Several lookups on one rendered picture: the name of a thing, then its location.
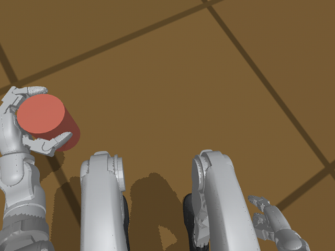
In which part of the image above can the left robot hand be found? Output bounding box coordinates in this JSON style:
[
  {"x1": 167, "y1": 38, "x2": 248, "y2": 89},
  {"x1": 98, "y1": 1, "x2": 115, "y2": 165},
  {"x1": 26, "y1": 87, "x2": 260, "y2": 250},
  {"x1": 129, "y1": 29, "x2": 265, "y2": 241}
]
[{"x1": 0, "y1": 86, "x2": 73, "y2": 157}]

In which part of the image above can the right robot hand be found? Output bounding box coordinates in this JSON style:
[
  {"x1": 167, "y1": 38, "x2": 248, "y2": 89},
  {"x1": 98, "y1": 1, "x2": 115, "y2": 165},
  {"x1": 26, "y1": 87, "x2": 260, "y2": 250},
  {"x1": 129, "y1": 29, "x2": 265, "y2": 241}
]
[{"x1": 248, "y1": 195, "x2": 291, "y2": 241}]

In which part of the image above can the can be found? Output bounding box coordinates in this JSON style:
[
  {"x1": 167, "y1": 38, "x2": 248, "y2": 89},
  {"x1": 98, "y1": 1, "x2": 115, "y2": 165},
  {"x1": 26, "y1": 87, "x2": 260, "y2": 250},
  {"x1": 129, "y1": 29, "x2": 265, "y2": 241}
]
[{"x1": 17, "y1": 94, "x2": 80, "y2": 152}]

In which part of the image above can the right robot foot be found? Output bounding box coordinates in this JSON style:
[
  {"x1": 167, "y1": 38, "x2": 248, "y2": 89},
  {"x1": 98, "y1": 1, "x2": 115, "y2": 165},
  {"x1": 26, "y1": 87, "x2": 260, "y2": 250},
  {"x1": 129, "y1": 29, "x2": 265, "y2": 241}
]
[{"x1": 183, "y1": 193, "x2": 209, "y2": 251}]

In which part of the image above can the right robot arm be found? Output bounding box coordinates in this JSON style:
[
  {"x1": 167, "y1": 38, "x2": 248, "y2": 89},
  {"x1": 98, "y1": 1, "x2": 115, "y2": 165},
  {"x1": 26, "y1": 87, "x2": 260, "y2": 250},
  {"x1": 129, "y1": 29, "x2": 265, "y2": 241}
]
[{"x1": 274, "y1": 229, "x2": 310, "y2": 251}]

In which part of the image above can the left robot arm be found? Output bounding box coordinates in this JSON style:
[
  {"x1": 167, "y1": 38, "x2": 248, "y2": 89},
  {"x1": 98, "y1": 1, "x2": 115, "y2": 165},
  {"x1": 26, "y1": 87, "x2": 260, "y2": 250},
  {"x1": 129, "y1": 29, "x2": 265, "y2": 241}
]
[{"x1": 0, "y1": 152, "x2": 55, "y2": 251}]

